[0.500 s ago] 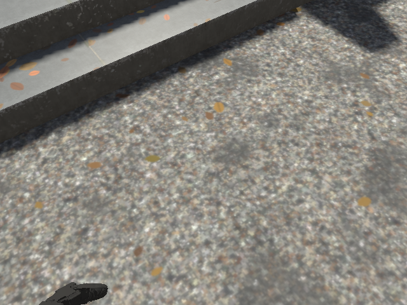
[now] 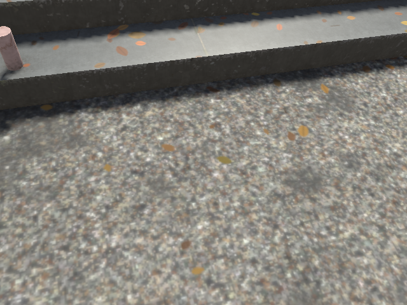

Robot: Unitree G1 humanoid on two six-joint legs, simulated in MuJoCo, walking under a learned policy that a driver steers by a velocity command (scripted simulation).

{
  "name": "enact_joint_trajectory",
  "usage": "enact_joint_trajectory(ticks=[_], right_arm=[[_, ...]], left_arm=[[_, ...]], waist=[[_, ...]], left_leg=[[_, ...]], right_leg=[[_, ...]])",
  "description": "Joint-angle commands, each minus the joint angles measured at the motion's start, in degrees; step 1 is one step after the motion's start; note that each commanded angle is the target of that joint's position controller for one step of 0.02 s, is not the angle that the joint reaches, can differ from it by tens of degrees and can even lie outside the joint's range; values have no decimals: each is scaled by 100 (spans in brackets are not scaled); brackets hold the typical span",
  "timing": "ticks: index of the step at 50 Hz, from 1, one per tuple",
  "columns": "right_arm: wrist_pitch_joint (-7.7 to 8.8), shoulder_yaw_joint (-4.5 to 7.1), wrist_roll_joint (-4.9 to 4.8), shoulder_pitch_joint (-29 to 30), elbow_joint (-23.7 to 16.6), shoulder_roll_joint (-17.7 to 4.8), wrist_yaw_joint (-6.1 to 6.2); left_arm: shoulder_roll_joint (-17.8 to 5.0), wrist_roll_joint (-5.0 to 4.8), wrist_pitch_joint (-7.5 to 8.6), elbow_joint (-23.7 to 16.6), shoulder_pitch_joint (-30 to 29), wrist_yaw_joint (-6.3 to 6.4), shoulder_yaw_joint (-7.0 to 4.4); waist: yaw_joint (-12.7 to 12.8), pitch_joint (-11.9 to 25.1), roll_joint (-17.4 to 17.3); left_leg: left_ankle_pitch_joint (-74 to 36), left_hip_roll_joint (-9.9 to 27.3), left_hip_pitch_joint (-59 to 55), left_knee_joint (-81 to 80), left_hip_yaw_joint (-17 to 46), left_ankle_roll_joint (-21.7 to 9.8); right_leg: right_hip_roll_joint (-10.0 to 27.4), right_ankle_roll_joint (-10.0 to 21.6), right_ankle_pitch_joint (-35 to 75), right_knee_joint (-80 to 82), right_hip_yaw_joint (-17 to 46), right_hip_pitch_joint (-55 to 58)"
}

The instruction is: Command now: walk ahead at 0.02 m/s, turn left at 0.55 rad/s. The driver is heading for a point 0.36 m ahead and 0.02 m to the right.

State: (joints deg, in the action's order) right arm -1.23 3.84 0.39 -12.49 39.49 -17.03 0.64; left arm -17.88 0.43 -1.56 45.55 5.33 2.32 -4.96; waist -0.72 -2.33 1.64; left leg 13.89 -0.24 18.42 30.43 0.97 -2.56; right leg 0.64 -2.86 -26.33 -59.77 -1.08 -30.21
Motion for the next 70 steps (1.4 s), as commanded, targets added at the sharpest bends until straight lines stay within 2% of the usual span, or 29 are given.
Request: enact_joint_trajectory(ticks=[1, 8, 13, 16, 17, 18, 19, 20, 23, 30, 34, 35, 36, 37, 38, 39, 42, 46, 51, 54, 57, 58, 59, 60, 61, 62, 63, 66, 70], right_arm=[[115, 207, -66, 316, -506, -871, 103], [-6, 303, -75, 118, -600, -1074, 197], [-64, 234, -52, 236, -620, -950, 111], [-101, 151, -120, 346, -587, -810, 122], [-77, 94, -56, 186, -569, -642, 127], [-21, 23, 57, -162, -569, -402, 101], [23, 107, 41, 124, -673, -673, 118], [24, 208, -11, 207, -573, -998, 145], [-13, 188, -43, 256, -429, -735, 109], [389, 10, -140, 714, -410, -270, -42], [469, 98, -169, -35, -78, -417, -56], [471, 150, -190, -541, 44, -517, -8], [470, 221, -140, -1279, 142, -795, 63], [459, 416, -37, -1606, 209, -1557, 32], [548, 344, 20, -1478, 223, -1203, -2], [632, 211, -13, -1130, 172, -777, -16], [715, 106, -38, -590, 134, -447, -43], [748, 131, 56, -647, 248, -465, -19], [676, 134, -39, -852, 505, -615, 60], [571, 173, -137, -940, 674, -821, 74], [471, 183, -170, -722, 672, -919, 110], [503, 115, -50, -888, 558, -786, 109], [556, -153, 134, -1863, 551, -3, -20], [591, -83, -104, -1981, 895, -421, -78], [556, 26, -306, -1209, 694, -739, -80], [510, -8, -255, -765, 549, -631, -12], [427, 7, -142, -576, 589, -584, 82], [151, -20, -44, -1048, 710, -291, 195], [61, -62, 1, -711, 671, -256, 259]], left_arm=[[-523, 16, 86, -338, -58, 52, -166], [-302, -71, 158, -405, -316, -44, -56], [-397, -118, 216, -322, -98, -161, -51], [-361, -65, 289, -213, 248, -240, -33], [-629, 36, 294, -226, 353, -227, -76], [-1013, 102, 261, -295, 231, -183, -125], [-788, 196, 282, -255, 173, -195, -56], [-626, 169, 329, -304, 132, -196, -9], [-684, -130, 357, -104, 370, -134, -16], [-863, -152, 373, 48, 845, -95, -56], [-812, -253, 339, 85, 849, -210, -9], [-538, -212, 368, 58, 760, -239, 83], [-11, -122, 427, -81, 481, -296, 243], [91, -199, 553, -394, 387, -267, 269], [-475, -324, 606, -405, 264, -235, 121], [-658, -379, 606, -327, 407, -264, 41], [-480, -232, 551, -141, 546, -307, 14], [-142, -223, 475, -245, 385, -376, 96], [167, -75, 512, -757, -561, -525, 260], [-20, -80, 534, -883, -495, -621, 204], [-592, -33, 546, -491, 936, -557, -65], [-987, 29, 495, -382, 1448, -429, -161], [-1294, 168, 426, -400, 1403, -328, -110], [-914, 93, 400, -454, 1632, -344, -35], [-762, 16, 388, -463, 1142, -367, 7], [-525, -78, 399, -465, 640, -365, 67], [-267, -83, 411, -485, 289, -349, 155], [-308, 115, 441, -412, -207, -373, 123], [-343, 126, 439, -213, -250, -297, 108]], waist=[[158, 828, -858], [-51, 782, -1028], [-99, 816, -1134], [149, 777, -942], [74, 841, -483], [-281, 837, 817], [-94, 705, 1289], [50, 641, 837], [189, 191, 807], [476, 87, 836], [-3, 92, 538], [-275, 280, 440], [-632, 581, -342], [-635, 612, -1679], [-631, 222, -1221], [-421, -128, -1149], [-172, -368, -914], [-160, -263, -685], [-340, -571, -512], [-116, -288, -712], [732, 697, -719], [860, 1290, -174], [201, 2361, 1281], [596, 3439, 651], [584, 2497, 368], [408, 1594, 126], [255, 1093, -91], [-230, 774, 279], [-119, 874, 413]], left_leg=[[-2617, 1297, -1014, -1049, 1587, -991], [-1652, 1116, -1064, -989, 1987, -1039], [-1955, 1122, -876, -773, 2291, -1038], [-1655, 795, -616, -466, 2229, -660], [-836, 491, -216, -76, 1947, -344], [1038, -353, 432, 833, 1142, 21], [2122, -427, 672, 1491, 789, 305], [2009, -253, 746, 2213, 841, 437], [1188, -81, 1720, 2697, 691, 600], [755, 29, 567, 613, -215, 459], [-201, -141, -1282, -826, -408, 153], [-185, 109, -2157, -878, -149, 65], [372, 1103, -3089, -1209, 1029, -166], [1755, 2355, -3171, -1857, 2964, -905], [2584, 2530, -2684, -2087, 3385, -1243], [2557, 2213, -2559, -2150, 2889, -1050], [436, 1626, -2198, -2319, 1264, -579], [-1205, 1373, -1845, -2406, 80, -578], [-2504, 1254, -1219, -2366, -757, -548], [-3988, 1458, -1817, -1739, -761, -468], [-5131, 1189, -1884, 247, -913, -94], [-3515, 858, -790, 1615, -939, 182], [2529, 10, 1096, 3968, -615, 547], [2943, -157, 1013, 4751, 700, 577], [2569, 169, 1364, 4718, 608, 532], [2116, 395, 1608, 4254, 363, 525], [1776, 555, 1405, 3879, 321, 571], [1229, 583, 62, 2928, 179, 667], [559, 589, -384, 1548, 142, 627]], right_leg=[[-15, -53, 460, -575, 455, -588], [-199, -209, 715, 1328, 579, -22], [-179, -87, 568, 2155, 448, 791], [-105, 192, 1878, 3820, 353, 1780], [526, 421, 2451, 3988, 882, 2317], [1501, 982, 3868, 4005, 1915, 2667], [2129, 1872, 3756, 4209, 2628, 2067], [1967, 1949, 2679, 4415, 2560, 2074], [1450, 1492, -304, 4875, 2375, 2554], [1124, 1435, 425, 5004, 1538, 2262], [1011, 1335, 310, 4560, 1527, 1202], [816, 1116, 246, 4121, 1418, 651], [263, 721, 42, 2596, 899, -195], [-211, 517, -557, 1174, 259, -1367], [134, 570, -602, 123, 745, -1751], [254, 666, -52, -190, 953, -1989], [435, 585, 1166, -143, 969, -1853], [381, 294, 2158, 315, 719, -1607], [209, 307, 3059, 2154, -16, -500], [-6, 575, 2724, 2616, -95, -45], [-422, 990, 3111, 3245, -235, 1883], [257, 1215, 5183, 2970, 515, 3467], [2082, 2439, 7688, 2413, 2641, 5509], [2394, 2887, 6830, 2950, 3456, 5384], [1978, 2537, 6078, 3304, 2587, 4577], [1649, 2186, 5244, 3560, 2071, 3684], [1441, 1994, 4778, 3825, 1749, 2789], [1110, 1854, 3937, 4427, 1118, 1054], [1013, 1746, 2708, 4599, 935, 897]])
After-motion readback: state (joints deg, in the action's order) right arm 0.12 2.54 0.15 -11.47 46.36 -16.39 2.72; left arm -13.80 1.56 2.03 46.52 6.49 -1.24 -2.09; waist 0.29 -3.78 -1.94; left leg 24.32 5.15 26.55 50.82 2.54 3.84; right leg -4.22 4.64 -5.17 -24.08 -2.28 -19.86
